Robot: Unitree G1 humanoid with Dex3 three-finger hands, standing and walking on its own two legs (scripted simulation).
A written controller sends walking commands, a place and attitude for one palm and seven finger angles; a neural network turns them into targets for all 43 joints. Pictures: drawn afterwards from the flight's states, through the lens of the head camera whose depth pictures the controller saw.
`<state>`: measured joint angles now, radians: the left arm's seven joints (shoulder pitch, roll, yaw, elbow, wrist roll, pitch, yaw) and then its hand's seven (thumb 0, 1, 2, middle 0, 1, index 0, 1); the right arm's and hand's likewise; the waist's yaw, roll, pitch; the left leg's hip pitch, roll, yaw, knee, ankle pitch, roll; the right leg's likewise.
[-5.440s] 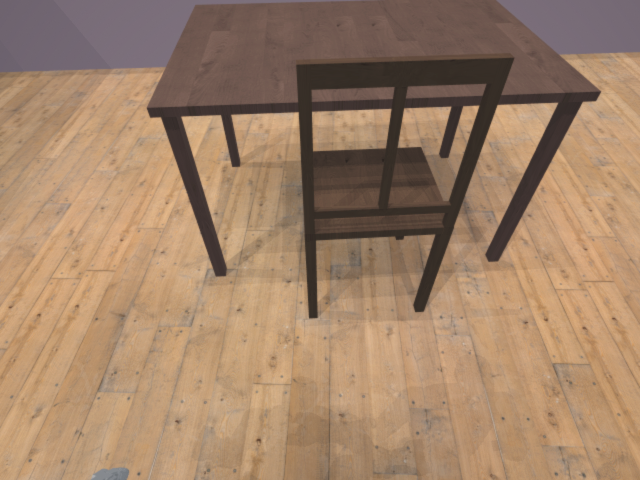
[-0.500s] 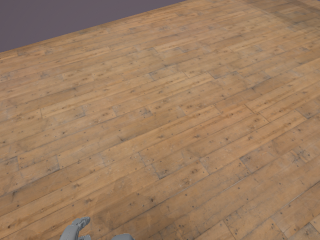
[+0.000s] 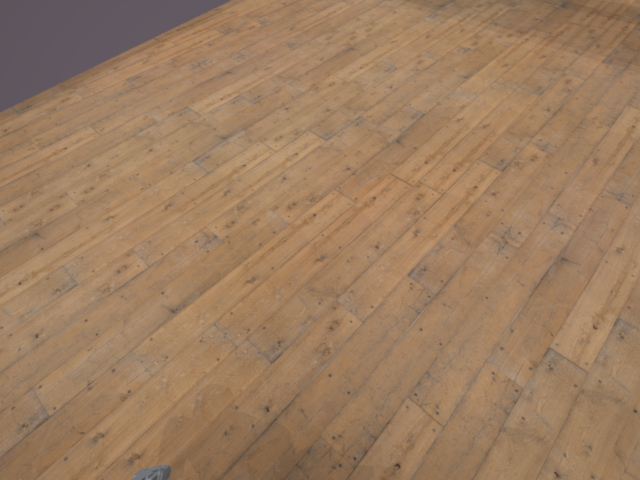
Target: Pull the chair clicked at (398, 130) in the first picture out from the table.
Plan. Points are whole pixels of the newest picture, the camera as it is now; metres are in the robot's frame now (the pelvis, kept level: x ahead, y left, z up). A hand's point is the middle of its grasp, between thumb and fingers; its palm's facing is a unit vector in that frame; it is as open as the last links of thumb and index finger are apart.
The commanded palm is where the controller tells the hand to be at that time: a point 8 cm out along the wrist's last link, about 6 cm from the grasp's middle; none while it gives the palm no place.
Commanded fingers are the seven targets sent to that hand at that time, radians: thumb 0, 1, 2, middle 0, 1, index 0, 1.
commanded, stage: walk to a spot facing it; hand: left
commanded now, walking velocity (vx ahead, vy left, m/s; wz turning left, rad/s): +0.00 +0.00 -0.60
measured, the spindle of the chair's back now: out of the picture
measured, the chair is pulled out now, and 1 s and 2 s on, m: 0.00 0.00 0.00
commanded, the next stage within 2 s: turn to face it in 0.74 s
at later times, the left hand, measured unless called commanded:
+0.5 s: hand out of the picture +0.12 +0.22 -0.16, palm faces -0.19 -0.96 -0.18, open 7.4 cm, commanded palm none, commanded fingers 0.00 0.90 0.90 -0.20 -0.30 -0.20 -0.30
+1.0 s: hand (311, 340) +0.34 +0.04 -0.15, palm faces -0.55 -0.80 -0.23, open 7.4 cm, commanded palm none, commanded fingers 0.00 0.90 0.90 -0.20 -0.30 -0.20 -0.30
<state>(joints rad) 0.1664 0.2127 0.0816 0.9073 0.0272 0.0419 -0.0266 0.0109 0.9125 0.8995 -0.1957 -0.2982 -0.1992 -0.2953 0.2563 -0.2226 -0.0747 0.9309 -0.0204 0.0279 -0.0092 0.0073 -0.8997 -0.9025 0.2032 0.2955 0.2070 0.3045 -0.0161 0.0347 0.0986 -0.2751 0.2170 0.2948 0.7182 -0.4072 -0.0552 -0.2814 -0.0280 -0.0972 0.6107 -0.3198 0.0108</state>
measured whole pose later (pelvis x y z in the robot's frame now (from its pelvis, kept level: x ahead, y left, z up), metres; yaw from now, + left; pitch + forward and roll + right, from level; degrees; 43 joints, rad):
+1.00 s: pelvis +0.12 -0.03 +0.00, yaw -31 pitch -2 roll -1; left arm 0.05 0.19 0.04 0.92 0.02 -0.02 0.01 0.01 0.91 0.90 -0.20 -0.30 -0.20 -0.30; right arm 0.36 -0.19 -0.05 1.05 0.00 0.04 -0.03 0.01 -0.90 -0.90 0.20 0.29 0.20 0.30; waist -0.08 0.03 0.12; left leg -0.34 0.13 0.09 1.14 -0.54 -0.04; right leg -0.33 -0.01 -0.14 0.65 -0.29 -0.06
